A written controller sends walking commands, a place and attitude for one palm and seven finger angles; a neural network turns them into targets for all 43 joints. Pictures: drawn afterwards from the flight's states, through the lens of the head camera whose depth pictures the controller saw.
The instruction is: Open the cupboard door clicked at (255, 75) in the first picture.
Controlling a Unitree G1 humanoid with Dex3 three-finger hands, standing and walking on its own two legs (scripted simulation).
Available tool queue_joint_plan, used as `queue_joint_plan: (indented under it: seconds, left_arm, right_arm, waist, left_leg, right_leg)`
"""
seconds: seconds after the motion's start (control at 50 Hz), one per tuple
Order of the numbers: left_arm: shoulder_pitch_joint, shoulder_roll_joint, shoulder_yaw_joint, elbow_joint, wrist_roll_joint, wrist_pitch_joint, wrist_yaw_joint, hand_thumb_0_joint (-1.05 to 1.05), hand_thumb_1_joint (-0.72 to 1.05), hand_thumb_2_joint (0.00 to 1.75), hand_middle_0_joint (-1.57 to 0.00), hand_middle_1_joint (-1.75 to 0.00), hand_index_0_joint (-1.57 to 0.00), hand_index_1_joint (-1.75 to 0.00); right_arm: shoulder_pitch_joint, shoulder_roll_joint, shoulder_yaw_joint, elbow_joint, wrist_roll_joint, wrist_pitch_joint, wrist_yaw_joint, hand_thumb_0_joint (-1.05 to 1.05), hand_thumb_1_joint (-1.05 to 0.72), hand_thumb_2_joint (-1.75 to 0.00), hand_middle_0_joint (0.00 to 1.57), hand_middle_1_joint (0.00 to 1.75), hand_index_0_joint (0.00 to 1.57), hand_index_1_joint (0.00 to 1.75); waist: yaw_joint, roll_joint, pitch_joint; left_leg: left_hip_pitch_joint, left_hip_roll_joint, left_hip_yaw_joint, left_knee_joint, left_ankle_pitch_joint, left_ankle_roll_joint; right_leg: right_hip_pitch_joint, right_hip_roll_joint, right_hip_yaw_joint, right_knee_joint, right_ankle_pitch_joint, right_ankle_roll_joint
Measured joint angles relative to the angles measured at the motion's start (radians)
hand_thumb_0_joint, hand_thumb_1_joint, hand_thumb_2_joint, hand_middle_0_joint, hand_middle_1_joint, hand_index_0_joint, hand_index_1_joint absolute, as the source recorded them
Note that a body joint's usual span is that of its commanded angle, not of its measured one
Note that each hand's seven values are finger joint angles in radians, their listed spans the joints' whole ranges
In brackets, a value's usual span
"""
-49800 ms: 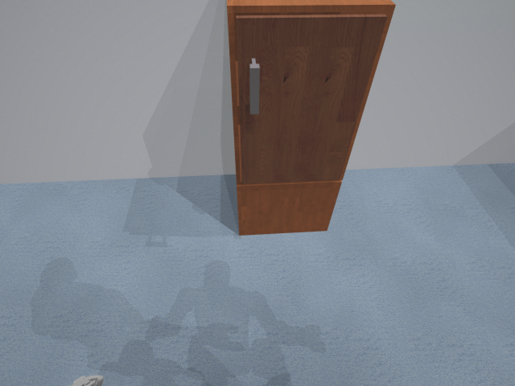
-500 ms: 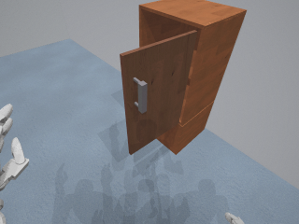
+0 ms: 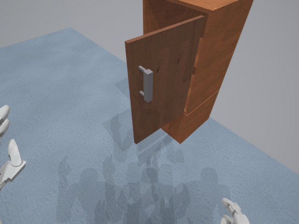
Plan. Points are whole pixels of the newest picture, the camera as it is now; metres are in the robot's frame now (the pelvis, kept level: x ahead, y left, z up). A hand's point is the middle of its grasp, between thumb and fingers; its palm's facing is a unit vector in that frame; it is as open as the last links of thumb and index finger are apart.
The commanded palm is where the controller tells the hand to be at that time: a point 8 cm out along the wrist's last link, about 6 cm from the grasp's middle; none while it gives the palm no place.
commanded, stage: let the arm hang, fingers relaxed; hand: left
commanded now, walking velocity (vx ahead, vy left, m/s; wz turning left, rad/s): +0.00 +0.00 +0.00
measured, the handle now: (144, 84) +0.60 +0.07 +0.03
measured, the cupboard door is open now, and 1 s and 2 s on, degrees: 86 86 86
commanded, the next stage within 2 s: look to check the result in 1.10 s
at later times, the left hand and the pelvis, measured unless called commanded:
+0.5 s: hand out of the picture -0.08 +0.19 -0.17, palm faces +0.08 -0.98 -0.21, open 7.2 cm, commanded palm none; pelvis -0.03 +0.00 +0.01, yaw +3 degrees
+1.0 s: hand out of the picture +0.01 +0.19 -0.16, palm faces +0.06 -0.98 -0.21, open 7.4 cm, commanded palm none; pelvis -0.02 +0.00 +0.01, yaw +2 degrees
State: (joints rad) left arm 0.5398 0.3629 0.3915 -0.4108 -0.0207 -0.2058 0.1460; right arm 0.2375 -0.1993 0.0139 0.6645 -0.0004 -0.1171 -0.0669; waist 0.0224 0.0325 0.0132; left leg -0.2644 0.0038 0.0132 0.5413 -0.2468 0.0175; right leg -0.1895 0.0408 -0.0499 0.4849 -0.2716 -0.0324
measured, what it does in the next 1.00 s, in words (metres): stands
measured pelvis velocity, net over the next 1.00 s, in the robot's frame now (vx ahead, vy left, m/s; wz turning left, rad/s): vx -0.02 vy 0.00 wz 0.04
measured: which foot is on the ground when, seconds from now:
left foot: down 0.00-1.00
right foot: down 0.00-1.00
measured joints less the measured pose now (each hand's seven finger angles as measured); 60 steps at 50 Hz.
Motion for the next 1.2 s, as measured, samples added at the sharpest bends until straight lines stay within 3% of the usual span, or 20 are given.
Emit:
queue_joint_plan:
  seconds: [0.04, 0.12, 0.22, 0.28, 0.36, 0.46, 0.72, 0.98, 1.2]
  left_arm:
    - [-0.081, 0.005, -0.058, 0.15, 0.023, 0.003, -0.035, 0.01, 0.89, 0.9, -0.21, -0.3, -0.21, -0.3]
    - [-0.264, -0.024, -0.214, 0.628, 0.049, 0.165, -0.111, 0.0, 0.9, 0.9, -0.2, -0.3, -0.2, -0.3]
    - [-0.315, -0.129, -0.36, 1.106, 0.056, 0.241, -0.146, 0.01, 0.91, 0.9, -0.2, -0.3, -0.2, -0.3]
    - [-0.293, -0.192, -0.403, 1.281, 0.048, 0.251, -0.147, 0.01, 0.91, 0.9, -0.2, -0.3, -0.2, -0.3]
    - [-0.272, -0.176, -0.379, 1.412, 0.041, 0.237, -0.13, 0.0, 1.0, 0.9, -0.21, -0.3, -0.21, -0.3]
    - [-0.228, -0.16, -0.381, 1.513, 0.039, 0.228, -0.137, 0.0, 0.97, 0.9, -0.21, -0.3, -0.21, -0.3]
    - [-0.218, -0.167, -0.373, 1.561, 0.039, 0.218, -0.128, 0.01, 0.91, 0.9, -0.2, -0.3, -0.2, -0.3]
    - [-0.32, -0.192, -0.381, 1.524, 0.039, 0.195, -0.129, 0.01, 0.91, 0.9, -0.2, -0.3, -0.2, -0.3]
    - [-0.35, -0.166, -0.38, 1.528, 0.036, 0.191, -0.132, 0.01, 0.9, 0.9, -0.2, -0.3, -0.2, -0.3]
  right_arm:
    - [-0.017, -0.023, -0.013, 0.057, -0.002, -0.029, 0.036, 0.01, -0.9, -0.9, 0.2, 0.3, 0.2, 0.3]
    - [-0.088, -0.077, -0.014, 0.143, -0.022, 0.046, 0.065, 0.01, -0.9, -0.9, 0.2, 0.3, 0.2, 0.31]
    - [-0.117, -0.072, -0.011, 0.223, -0.024, 0.099, 0.069, 0.01, -0.9, -0.9, 0.2, 0.3, 0.2, 0.3]
    - [-0.091, -0.05, -0.007, 0.275, -0.024, 0.12, 0.066, 0.01, -0.91, -0.9, 0.2, 0.3, 0.2, 0.3]
    - [-0.034, -0.017, -0.001, 0.356, -0.025, 0.139, 0.057, 0.01, -0.91, -0.9, 0.2, 0.3, 0.2, 0.3]
    - [0.019, 0.006, -0.005, 0.427, -0.023, 0.153, 0.051, 0.01, -0.91, -0.9, 0.2, 0.3, 0.2, 0.3]
    - [0.048, 0.031, -0.016, 0.467, -0.021, 0.141, 0.047, 0.01, -0.91, -0.9, 0.2, 0.3, 0.2, 0.3]
    - [-0.01, 0.011, -0.018, 0.457, -0.022, 0.119, 0.046, 0.0, -0.91, -0.9, 0.2, 0.3, 0.2, 0.3]
    - [-0.045, -0.017, -0.015, 0.465, -0.02, 0.115, 0.046, 0.0, -0.91, -0.9, 0.2, 0.3, 0.2, 0.3]
  waist:
    - [0.006, 0.001, -0.019]
    - [-0.011, 0.003, -0.03]
    - [-0.042, -0.011, 0.017]
    - [-0.046, -0.046, 0.036]
    - [-0.022, -0.064, 0.053]
    - [-0.007, -0.04, 0.058]
    - [-0.015, 0.001, 0.035]
    - [-0.025, -0.013, 0.014]
    - [-0.026, -0.017, 0.029]
  left_leg:
    - [-0.026, -0.018, -0.002, 0.003, 0.005, 0.014]
    - [-0.082, -0.069, 0.0, 0.027, 0.015, 0.037]
    - [-0.06, -0.055, -0.009, 0.007, 0.035, 0.024]
    - [-0.038, -0.047, -0.02, -0.026, 0.055, 0.016]
    - [-0.025, -0.033, -0.042, -0.063, 0.081, 0.009]
    - [-0.014, -0.033, -0.049, -0.093, 0.1, 0.011]
    - [-0.001, -0.047, -0.03, -0.115, 0.108, 0.021]
    - [0.032, -0.048, -0.025, -0.143, 0.105, 0.016]
    - [0.062, -0.039, -0.029, -0.162, 0.096, 0.007]
  right_leg:
    - [-0.036, -0.018, -0.005, 0.031, -0.003, 0.011]
    - [-0.11, -0.053, 0.048, 0.139, -0.07, 0.014]
    - [-0.081, -0.038, 0.045, 0.102, -0.033, 0.021]
    - [-0.051, -0.029, 0.036, 0.054, -0.007, 0.015]
    - [-0.016, -0.014, 0.015, -0.022, 0.035, 0.009]
    - [0.003, -0.013, 0.01, -0.066, 0.061, 0.01]
    - [-0.007, -0.029, 0.028, -0.047, 0.051, 0.018]
    - [0.016, -0.03, 0.034, -0.06, 0.042, 0.015]
    - [0.054, -0.021, 0.033, -0.095, 0.043, 0.008]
